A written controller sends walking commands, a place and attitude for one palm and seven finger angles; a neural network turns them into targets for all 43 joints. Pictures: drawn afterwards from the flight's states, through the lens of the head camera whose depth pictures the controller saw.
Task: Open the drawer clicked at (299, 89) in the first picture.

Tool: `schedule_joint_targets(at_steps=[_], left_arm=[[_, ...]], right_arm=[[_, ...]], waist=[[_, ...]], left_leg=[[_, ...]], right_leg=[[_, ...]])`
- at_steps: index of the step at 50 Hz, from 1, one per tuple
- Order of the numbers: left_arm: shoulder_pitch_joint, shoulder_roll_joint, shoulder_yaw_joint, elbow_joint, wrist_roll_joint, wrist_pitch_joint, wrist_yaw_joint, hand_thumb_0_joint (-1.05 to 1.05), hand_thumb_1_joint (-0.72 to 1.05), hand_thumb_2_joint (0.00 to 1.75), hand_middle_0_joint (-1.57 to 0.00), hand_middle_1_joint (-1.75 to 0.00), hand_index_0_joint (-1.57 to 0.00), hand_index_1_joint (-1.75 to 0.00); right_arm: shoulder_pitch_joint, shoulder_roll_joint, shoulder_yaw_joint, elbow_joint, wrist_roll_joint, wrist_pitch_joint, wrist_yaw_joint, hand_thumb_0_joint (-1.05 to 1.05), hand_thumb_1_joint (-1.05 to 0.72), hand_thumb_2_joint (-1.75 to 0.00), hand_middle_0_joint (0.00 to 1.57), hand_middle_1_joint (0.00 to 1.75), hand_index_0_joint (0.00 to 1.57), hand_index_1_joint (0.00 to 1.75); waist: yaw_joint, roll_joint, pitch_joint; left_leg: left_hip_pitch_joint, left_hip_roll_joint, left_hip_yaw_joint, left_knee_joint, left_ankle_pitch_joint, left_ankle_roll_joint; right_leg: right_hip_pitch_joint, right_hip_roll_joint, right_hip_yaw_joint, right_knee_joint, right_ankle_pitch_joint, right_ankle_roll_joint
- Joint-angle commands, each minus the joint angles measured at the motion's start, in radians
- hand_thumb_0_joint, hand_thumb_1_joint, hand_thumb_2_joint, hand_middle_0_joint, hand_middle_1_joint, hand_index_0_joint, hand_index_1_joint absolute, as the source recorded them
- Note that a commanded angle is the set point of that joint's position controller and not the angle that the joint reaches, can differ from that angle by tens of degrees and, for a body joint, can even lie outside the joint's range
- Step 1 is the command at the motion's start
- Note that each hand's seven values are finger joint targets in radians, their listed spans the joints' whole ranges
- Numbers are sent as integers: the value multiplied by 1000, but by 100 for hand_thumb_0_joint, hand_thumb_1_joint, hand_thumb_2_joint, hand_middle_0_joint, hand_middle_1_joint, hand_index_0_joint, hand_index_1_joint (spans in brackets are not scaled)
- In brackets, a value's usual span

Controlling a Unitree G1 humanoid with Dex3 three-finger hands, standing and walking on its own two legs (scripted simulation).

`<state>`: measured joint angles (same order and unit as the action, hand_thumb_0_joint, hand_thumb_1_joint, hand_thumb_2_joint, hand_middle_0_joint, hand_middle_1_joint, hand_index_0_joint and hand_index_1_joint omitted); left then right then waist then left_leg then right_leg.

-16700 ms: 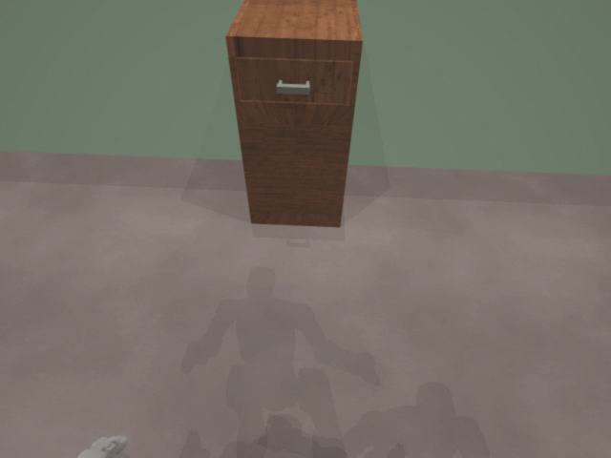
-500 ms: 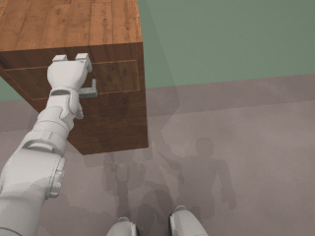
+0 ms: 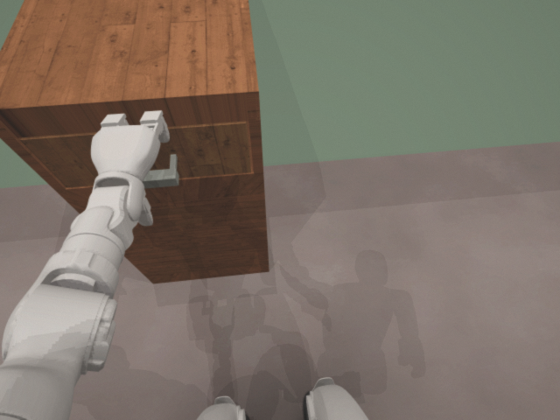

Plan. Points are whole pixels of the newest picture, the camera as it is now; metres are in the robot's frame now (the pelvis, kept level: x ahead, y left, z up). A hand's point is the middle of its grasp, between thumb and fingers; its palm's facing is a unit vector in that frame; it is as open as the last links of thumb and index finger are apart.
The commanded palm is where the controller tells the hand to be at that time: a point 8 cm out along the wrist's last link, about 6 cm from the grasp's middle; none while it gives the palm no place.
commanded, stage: move the hooked fingers above the handle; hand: left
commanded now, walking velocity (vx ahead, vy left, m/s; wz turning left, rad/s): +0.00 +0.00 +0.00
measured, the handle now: (147, 170) +0.54 +0.20 -0.04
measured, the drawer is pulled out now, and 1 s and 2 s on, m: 0.00 0.00 0.00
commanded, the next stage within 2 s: lower the fingers behind the handle in 0.16 s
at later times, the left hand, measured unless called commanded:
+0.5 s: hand (141, 170) +0.49 +0.18 +0.02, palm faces +0.00 -0.01 -1.00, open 13.6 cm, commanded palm +0.48 +0.22 +0.05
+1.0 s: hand (143, 171) +0.50 +0.18 +0.02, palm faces +0.05 +0.01 -1.00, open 13.6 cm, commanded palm +0.48 +0.22 +0.02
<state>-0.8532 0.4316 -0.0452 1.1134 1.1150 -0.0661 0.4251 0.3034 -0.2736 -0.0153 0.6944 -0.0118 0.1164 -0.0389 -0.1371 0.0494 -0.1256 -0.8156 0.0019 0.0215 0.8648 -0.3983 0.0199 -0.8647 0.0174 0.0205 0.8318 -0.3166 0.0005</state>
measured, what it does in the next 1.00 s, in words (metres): stands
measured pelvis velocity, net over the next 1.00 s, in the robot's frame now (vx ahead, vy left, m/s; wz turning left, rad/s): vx -0.04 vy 0.00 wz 0.02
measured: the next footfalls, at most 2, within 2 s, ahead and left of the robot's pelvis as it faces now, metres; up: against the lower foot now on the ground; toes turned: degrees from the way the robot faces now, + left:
none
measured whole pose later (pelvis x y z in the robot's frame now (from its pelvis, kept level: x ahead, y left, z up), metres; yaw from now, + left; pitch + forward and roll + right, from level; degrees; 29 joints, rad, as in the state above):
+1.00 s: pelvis -0.04 +0.00 -0.03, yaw +1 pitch +23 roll +0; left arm -1.06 0.48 -0.08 1.25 1.12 -0.01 0.43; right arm 0.32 -0.29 0.03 0.68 0.00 0.07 -0.06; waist -0.19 0.04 -0.14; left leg -1.04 -0.01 0.01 1.05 -0.41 0.03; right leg -1.08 0.01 0.01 1.00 -0.32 0.00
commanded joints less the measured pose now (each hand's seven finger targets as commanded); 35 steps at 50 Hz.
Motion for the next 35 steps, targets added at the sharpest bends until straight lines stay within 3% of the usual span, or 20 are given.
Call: schedule_joint_targets(at_steps=[1, 6, 7, 9, 11, 14, 15, 16, 20, 28, 29, 30, 31, 35], left_arm=[[-390, 395, 122, -132, -28, 76, 34, 0, -50, 30, -30, -120, -30, -120], [-432, 385, 100, -124, -24, 82, 32, 0, -50, 30, -30, -120, -30, -120], [-437, 414, 118, -128, -20, 84, 34, 0, -50, 30, -30, -120, -30, -120], [-431, 390, 101, -111, -23, 93, 31, 0, -50, 30, -30, -120, -30, -120], [-445, 403, 111, -135, -20, 84, 32, 0, -50, 30, -30, -120, -30, -120], [-413, 402, 103, -89, -27, 99, 24, 0, -50, 30, -30, -120, -30, -120], [-430, 385, 91, -81, -31, 96, 21, 0, -50, 30, -30, -120, -30, -120], [-402, 395, 94, -54, -28, 99, 17, 0, -50, 30, -30, -120, -30, -120], [-424, 367, 74, -50, -18, 95, 14, 0, -50, 30, -30, -120, -30, -120], [-423, 345, 47, 22, -10, 110, 10, 0, -50, 30, -30, -120, -30, -120], [-410, 371, 65, 30, -7, 113, 10, 0, -50, 30, -30, -120, -30, -120], [-434, 354, 48, 37, -8, 116, 7, 0, -50, 30, -30, -120, -30, -120], [-443, 375, 56, 40, -3, 118, 8, 0, -50, 30, -30, -120, -30, -120], [-448, 378, 52, 63, -3, 129, -2, 0, -50, 30, -30, -120, -30, -120]], right_arm=[[114, -154, -59, -60, -7, -9, -10, 0, -90, -90, 20, 30, 20, 30], [115, -155, -58, -57, -4, -10, -15, 0, -90, -90, 20, 30, 20, 30], [114, -158, -57, -54, -5, -11, -17, 0, -90, -90, 20, 30, 20, 30], [113, -157, -56, -57, -4, -10, -18, 0, -90, -90, 20, 30, 20, 30], [118, -155, -58, -57, -6, -12, -17, 0, -90, -90, 20, 30, 20, 30], [109, -154, -51, -56, -3, -8, -20, 0, -90, -90, 20, 30, 20, 30], [108, -152, -50, -55, -2, -9, -23, 0, -90, -90, 20, 30, 20, 30], [109, -157, -48, -55, 2, -9, -24, 0, -90, -90, 20, 30, 20, 30], [117, -155, -48, -56, -3, -13, -23, 0, -90, -90, 20, 30, 20, 30], [130, -162, -44, -59, -3, -25, -21, 0, -90, -90, 20, 30, 20, 30], [132, -166, -42, -59, -4, -26, -21, 0, -90, -90, 20, 30, 20, 30], [133, -164, -41, -59, -4, -25, -21, 0, -90, -90, 20, 30, 20, 30], [138, -168, -40, -56, -4, -27, -21, 0, -90, -90, 20, 30, 20, 30], [140, -169, -36, -61, -2, -32, -24, 0, -90, -90, 20, 30, 20, 30]], waist=[[27, -41, -422], [7, -48, -390], [11, -50, -398], [3, -68, -386], [13, -42, -428], [11, -65, -384], [-5, -81, -363], [1, -96, -346], [-2, -56, -369], [-26, -81, -320], [-16, -83, -331], [-26, -72, -323], [-30, -76, -330], [-33, -90, -329]], left_leg=[[131, -39, 14, -107, 186, 29], [123, -39, 14, -111, 163, 31], [122, -38, 14, -109, 167, 31], [119, -40, 14, -109, 163, 31], [132, -42, 14, -108, 182, 31], [101, -44, 19, -107, 155, 30], [89, -44, 17, -105, 144, 31], [71, -45, 18, -107, 123, 30], [82, -44, 13, -93, 135, 29], [6, -41, 14, -60, 50, 30], [-2, -44, 14, -55, 43, 30], [-9, -44, 13, -51, 40, 31], [-18, -42, 14, -46, 24, 32], [-57, -45, 12, -29, -11, 33]], right_leg=[[354, 12, -13, -111, 163, -18], [338, 11, -11, -123, 141, -15], [342, 9, -10, -119, 144, -15], [339, 11, -11, -125, 145, -14], [362, 9, -9, -115, 164, -15], [357, 9, -6, -123, 146, -13], [352, 7, -3, -130, 141, -11], [343, 6, -6, -127, 116, -10], [302, 10, -11, -108, 110, -18], [219, 8, -12, -93, 21, -14], [219, 9, -13, -88, 10, -15], [208, 9, -11, -85, 8, -17], [199, 8, -11, -82, -9, -14], [180, 6, -9, -71, -46, -14]])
